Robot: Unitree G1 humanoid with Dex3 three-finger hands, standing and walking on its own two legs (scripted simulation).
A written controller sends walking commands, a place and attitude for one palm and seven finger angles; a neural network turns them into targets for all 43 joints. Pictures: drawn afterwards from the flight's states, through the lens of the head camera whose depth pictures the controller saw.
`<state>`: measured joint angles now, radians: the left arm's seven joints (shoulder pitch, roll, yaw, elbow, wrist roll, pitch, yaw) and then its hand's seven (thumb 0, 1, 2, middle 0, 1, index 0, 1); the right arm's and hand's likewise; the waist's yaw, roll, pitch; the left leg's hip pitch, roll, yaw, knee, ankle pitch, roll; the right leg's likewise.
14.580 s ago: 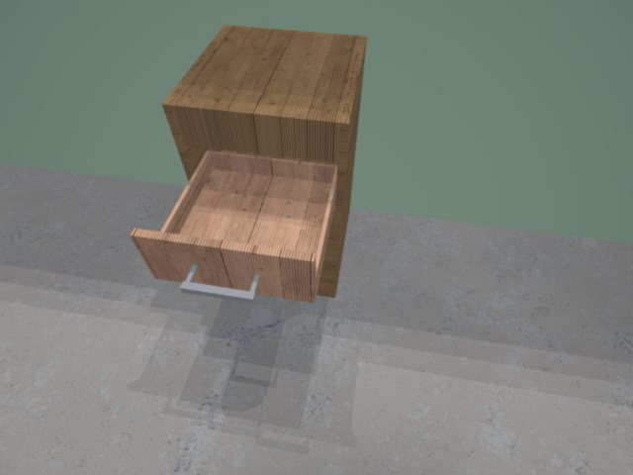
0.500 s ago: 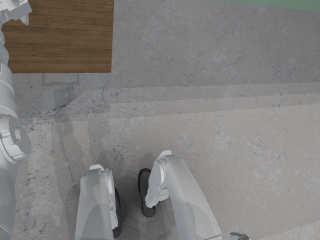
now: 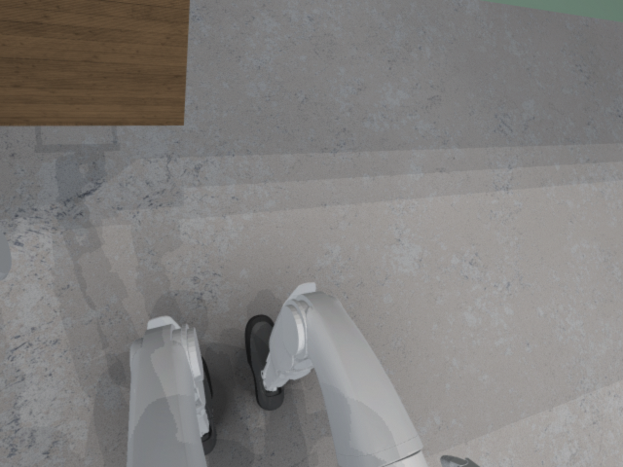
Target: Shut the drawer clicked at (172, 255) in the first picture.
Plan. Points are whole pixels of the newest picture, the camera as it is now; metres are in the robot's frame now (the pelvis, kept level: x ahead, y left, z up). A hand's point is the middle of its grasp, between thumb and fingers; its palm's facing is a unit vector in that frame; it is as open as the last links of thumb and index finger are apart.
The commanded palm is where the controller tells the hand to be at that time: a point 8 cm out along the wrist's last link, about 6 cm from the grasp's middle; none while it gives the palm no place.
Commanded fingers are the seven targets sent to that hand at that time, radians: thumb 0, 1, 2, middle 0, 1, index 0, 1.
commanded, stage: pull the fist back off the drawer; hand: left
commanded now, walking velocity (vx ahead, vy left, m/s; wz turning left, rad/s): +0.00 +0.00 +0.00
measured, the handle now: out of the picture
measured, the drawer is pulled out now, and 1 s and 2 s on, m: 0.00 0.00 0.00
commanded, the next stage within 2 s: draw the hand back to the body in 0.48 s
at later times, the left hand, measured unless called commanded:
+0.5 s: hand out of the picture +0.60 +0.22 +0.02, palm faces +0.04 -1.00 -0.04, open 3.1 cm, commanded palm +0.59 +0.22 +0.04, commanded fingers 0.00 0.90 0.90 -1.40 -1.60 -1.40 -1.60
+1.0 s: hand out of the picture +0.46 +0.24 +0.17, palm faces +0.10 -0.99 -0.04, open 3.3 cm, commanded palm +0.43 +0.28 +0.18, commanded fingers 0.00 0.90 0.90 -1.40 -1.60 -1.40 -1.60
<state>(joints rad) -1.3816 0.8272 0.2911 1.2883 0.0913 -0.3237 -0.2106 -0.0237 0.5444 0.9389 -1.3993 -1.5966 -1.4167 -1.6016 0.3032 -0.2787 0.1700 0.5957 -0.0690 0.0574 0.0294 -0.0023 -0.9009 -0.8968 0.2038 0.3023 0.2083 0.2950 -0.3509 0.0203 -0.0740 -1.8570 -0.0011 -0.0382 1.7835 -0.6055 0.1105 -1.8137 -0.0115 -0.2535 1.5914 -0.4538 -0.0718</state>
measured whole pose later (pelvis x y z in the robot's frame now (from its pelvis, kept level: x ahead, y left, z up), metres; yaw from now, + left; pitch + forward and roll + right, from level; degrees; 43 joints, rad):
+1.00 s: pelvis +0.09 +0.01 +0.15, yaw +6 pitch +26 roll -6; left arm -0.27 0.34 0.21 0.36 -0.20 -0.26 -0.15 0.01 0.90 0.90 -1.40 -1.60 -1.40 -1.60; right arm 0.19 -0.27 0.04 0.51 0.04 0.02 0.02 0.00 -0.90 -0.90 0.20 0.30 0.21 0.29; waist -0.08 0.04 -0.17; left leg -1.10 -0.03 -0.01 1.24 -0.59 0.09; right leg -1.11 0.03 -0.16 1.12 -0.48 -0.04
